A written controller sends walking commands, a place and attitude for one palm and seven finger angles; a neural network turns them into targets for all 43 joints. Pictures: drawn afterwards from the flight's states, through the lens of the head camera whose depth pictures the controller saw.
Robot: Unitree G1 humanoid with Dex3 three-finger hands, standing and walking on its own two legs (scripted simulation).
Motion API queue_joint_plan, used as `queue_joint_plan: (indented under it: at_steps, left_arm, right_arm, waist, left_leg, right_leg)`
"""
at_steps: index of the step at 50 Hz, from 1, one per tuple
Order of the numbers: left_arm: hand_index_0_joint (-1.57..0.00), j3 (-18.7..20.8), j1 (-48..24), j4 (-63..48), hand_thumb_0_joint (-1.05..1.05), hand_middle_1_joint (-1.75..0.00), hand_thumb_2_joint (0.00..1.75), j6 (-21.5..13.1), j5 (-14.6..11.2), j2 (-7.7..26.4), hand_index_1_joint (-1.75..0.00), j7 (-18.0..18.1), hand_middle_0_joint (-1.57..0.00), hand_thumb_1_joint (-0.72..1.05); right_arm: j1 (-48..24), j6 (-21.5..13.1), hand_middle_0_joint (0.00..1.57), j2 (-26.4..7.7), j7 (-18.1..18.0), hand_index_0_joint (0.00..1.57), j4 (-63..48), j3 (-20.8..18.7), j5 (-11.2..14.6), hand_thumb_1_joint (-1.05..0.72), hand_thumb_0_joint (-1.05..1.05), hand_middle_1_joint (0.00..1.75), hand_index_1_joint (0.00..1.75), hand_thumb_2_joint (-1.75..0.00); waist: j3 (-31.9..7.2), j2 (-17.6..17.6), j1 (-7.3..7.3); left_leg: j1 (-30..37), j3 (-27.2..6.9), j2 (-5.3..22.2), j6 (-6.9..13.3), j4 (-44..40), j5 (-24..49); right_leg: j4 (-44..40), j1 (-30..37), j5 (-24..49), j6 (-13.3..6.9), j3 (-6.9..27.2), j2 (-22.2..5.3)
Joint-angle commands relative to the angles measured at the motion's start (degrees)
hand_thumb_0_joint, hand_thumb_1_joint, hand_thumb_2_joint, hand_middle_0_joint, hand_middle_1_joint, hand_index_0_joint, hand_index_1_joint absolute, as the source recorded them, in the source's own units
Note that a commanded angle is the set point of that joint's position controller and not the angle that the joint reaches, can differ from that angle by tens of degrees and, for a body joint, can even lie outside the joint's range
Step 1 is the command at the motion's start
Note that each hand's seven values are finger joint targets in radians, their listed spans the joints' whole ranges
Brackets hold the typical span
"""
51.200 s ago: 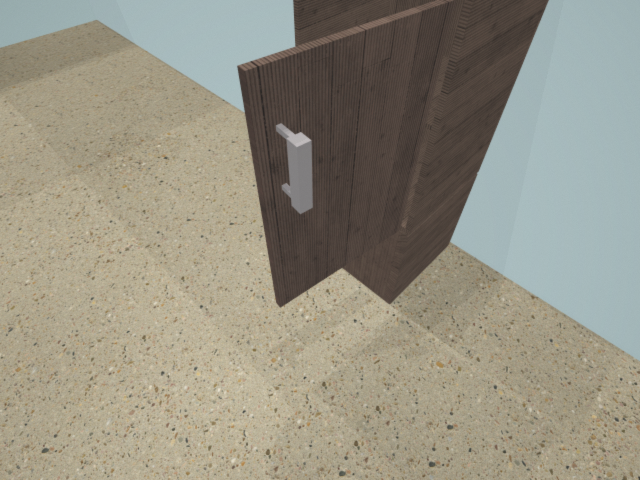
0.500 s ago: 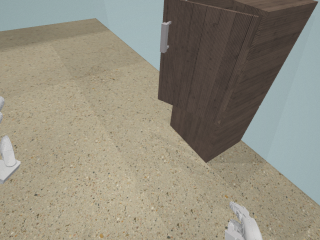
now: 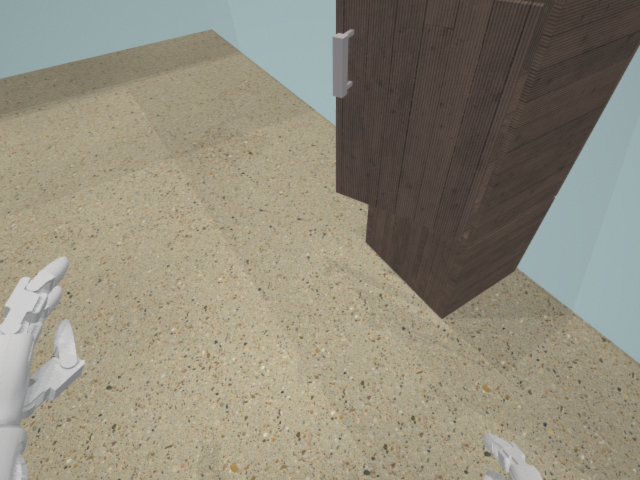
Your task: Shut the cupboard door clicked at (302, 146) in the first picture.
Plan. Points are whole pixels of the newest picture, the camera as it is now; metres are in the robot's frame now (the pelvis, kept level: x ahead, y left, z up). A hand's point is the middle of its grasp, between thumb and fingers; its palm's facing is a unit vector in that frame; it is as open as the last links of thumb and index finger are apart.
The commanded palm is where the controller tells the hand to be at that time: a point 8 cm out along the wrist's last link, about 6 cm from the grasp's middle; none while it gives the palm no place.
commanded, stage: let the arm hang, fingers relaxed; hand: left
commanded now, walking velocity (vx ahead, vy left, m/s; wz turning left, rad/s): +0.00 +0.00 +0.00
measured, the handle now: (345, 63) +0.97 +0.00 +0.09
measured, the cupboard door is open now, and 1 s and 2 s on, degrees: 25 25 25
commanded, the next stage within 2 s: look to check the result in 1.04 s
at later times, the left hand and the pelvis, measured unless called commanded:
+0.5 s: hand out of the picture -0.06 +0.19 -0.16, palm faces +0.02 -0.98 -0.21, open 7.2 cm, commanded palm none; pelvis -0.02 +0.00 +0.01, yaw +0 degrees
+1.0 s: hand out of the picture -0.04 +0.16 -0.17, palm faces +0.02 -0.99 -0.13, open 7.4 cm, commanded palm none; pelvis -0.02 +0.02 +0.01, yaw -1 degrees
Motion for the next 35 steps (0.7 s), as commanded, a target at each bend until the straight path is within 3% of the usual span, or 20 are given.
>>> queue_joint_plan:
  at_steps: [1, 2, 4, 7, 8, 9, 11, 13, 14, 17, 22, 29, 35]
  left_arm:
    - [-0.20, -12.4, -7.7, 25.9, 0.00, -0.30, 0.90, 8.4, 1.9, -1.5, -0.30, -5.0, -0.20, 0.90]
    - [-0.20, -12.5, -9.5, 29.3, 0.00, -0.30, 0.90, 8.5, 2.0, -0.8, -0.30, -5.0, -0.20, 0.90]
    - [-0.20, -13.2, -12.3, 37.0, 0.00, -0.30, 0.90, 8.9, 1.8, -0.9, -0.30, -4.8, -0.20, 0.90]
    - [-0.20, -15.0, -14.2, 48.1, 0.00, -0.30, 0.90, 9.6, 1.2, -2.8, -0.30, -4.2, -0.20, 0.90]
    - [-0.20, -15.4, -13.9, 51.5, 0.00, -0.30, 0.90, 9.7, 1.0, -3.4, -0.30, -4.1, -0.20, 0.90]
    - [-0.20, -15.6, -13.3, 55.0, 0.00, -0.30, 0.90, 9.8, 0.9, -3.7, -0.30, -4.0, -0.20, 0.90]
    - [-0.20, -15.7, -11.8, 61.0, 0.00, -0.30, 0.90, 9.5, 0.8, -4.5, -0.30, -4.1, -0.20, 0.90]
    - [-0.20, -14.9, -10.3, 64.5, 0.00, -0.30, 0.90, 9.3, 1.0, -6.7, -0.30, -4.0, -0.20, 0.90]
    - [-0.20, -15.1, -10.2, 66.1, 0.00, -0.30, 0.90, 9.3, 0.9, -6.5, -0.30, -4.1, -0.20, 0.90]
    - [-0.20, -15.8, -9.9, 70.1, 0.00, -0.30, 0.90, 9.0, 0.7, -7.0, -0.30, -4.0, -0.20, 0.90]
    - [-0.20, -16.5, -7.9, 75.1, 0.00, -0.30, 0.90, 8.7, 0.5, -8.4, -0.30, -3.7, -0.20, 0.90]
    - [-0.20, -16.8, -5.1, 78.5, 0.00, -0.30, 0.90, 9.0, 0.6, -10.3, -0.30, -3.3, -0.20, 0.90]
    - [-0.20, -16.6, -3.3, 79.3, 0.00, -0.30, 0.90, 8.9, 0.7, -11.3, -0.30, -2.9, -0.20, 0.90]
  right_arm:
    - [-1.6, 1.5, 0.20, -10.1, 0.7, 0.20, -2.2, -3.0, -1.1, -0.90, 0.00, 0.30, 0.30, -0.90]
    - [-1.8, 2.4, 0.20, -10.1, 0.6, 0.20, -2.1, -2.7, -1.3, -0.90, 0.00, 0.30, 0.30, -0.90]
    - [-2.1, 3.9, 0.20, -8.9, 0.6, 0.20, -0.4, -2.2, -1.8, -0.90, 0.00, 0.30, 0.30, -0.90]
    - [-1.5, 5.3, 0.20, -6.5, 0.7, 0.20, 3.7, -0.7, -2.3, -0.90, 0.00, 0.30, 0.30, -0.90]
    - [-2.2, 5.2, 0.20, -6.5, 0.6, 0.20, 5.1, -0.4, -2.3, -0.90, 0.00, 0.30, 0.30, -0.90]
    - [-2.7, 5.2, 0.20, -6.3, 0.4, 0.20, 6.4, -0.1, -2.2, -0.90, 0.00, 0.30, 0.30, -0.90]
    - [-2.6, 5.1, 0.20, -5.4, 0.0, 0.20, 9.1, 0.1, -2.0, -0.90, 0.00, 0.30, 0.30, -0.90]
    - [-1.1, 5.2, 0.20, -3.9, -0.5, 0.20, 11.2, -0.1, -2.3, -0.90, 0.00, 0.30, 0.30, -0.90]
    - [-0.4, 5.2, 0.20, -3.6, -0.6, 0.20, 12.3, -0.1, -2.1, -0.90, 0.00, 0.30, 0.30, -0.90]
    - [1.9, 5.3, 0.20, -3.2, -0.8, 0.20, 15.0, -0.3, -1.7, -0.90, 0.00, 0.30, 0.30, -0.90]
    - [5.4, 5.2, 0.20, -2.1, -1.2, 0.20, 19.2, -0.3, -1.3, -0.90, 0.00, 0.30, 0.30, -0.90]
    - [8.1, 5.4, 0.20, -0.2, -1.5, 0.20, 22.6, -0.2, -1.3, -0.90, 0.00, 0.30, 0.30, -0.90]
    - [9.6, 5.3, 0.20, 1.1, -1.6, 0.20, 23.5, -0.3, -1.2, -0.90, 0.00, 0.30, 0.30, -0.90]
  waist:
    - [-3.1, -15.4, -1.68]
    - [-1.9, -18.5, -1.73]
    - [-0.1, -18.8, -1.89]
    - [-0.1, -7.4, -1.91]
    - [0.5, -2.0, -1.32]
    - [1.4, 1.1, -0.67]
    - [1.7, 2.5, -0.12]
    - [0.7, 7.1, -0.08]
    - [0.9, 7.5, -0.15]
    - [1.8, 0.8, -0.48]
    - [3.4, -3.9, -0.71]
    - [7.3, -5.3, -0.70]
    - [7.5, -4.2, -0.53]
  left_leg:
    - [4.8, -5.8, 5.1, 0.5, 2.5, 14.9]
    - [4.6, -5.9, 4.2, 0.5, 2.6, 13.6]
    - [5.2, -5.4, 2.7, 0.1, 2.1, 10.2]
    - [7.6, -7.2, 4.1, 0.1, -4.2, 14.2]
    - [6.9, -8.6, 5.0, 0.6, -7.2, 13.5]
    - [5.1, -9.5, 5.6, 1.0, -9.7, 11.6]
    - [4.4, -8.9, 5.3, 0.7, -11.4, 8.0]
    - [5.2, -8.5, 4.9, 0.6, -12.4, 4.7]
    - [5.1, -8.4, 5.1, 0.5, -13.2, 3.4]
    - [6.7, -7.9, 5.2, 0.4, -13.0, 4.4]
    - [9.0, -7.2, 5.7, 0.6, -13.7, 6.8]
    - [8.0, -6.8, 5.5, 0.9, -15.9, 1.2]
    - [7.4, -7.1, 5.4, 1.2, -16.4, 1.0]
  right_leg:
    - [-1.7, -4.2, 25.0, -3.2, 7.5, -10.7]
    - [-2.4, -4.4, 25.0, -3.7, 8.0, -11.3]
    - [-4.2, -5.1, 21.3, -4.6, 8.8, -12.5]
    - [-4.7, -3.5, 11.0, -2.8, 7.7, -9.9]
    - [-5.2, -2.0, 6.9, -1.6, 7.3, -8.1]
    - [-6.1, 0.3, 4.9, -0.8, 6.7, -7.0]
    - [-8.7, 3.2, 4.6, -0.9, 7.1, -7.0]
    - [-10.1, 4.5, 4.8, -1.6, 7.0, -7.2]
    - [-10.6, 4.9, 4.6, -1.7, 6.9, -7.0]
    - [-12.7, 4.4, 5.1, -1.6, 6.7, -7.4]
    - [-13.7, 3.3, 5.7, -1.4, 6.3, -7.3]
    - [-13.5, 0.6, 1.9, -1.1, 6.2, -6.7]
    - [-12.5, 0.6, 2.4, -1.0, 6.0, -6.4]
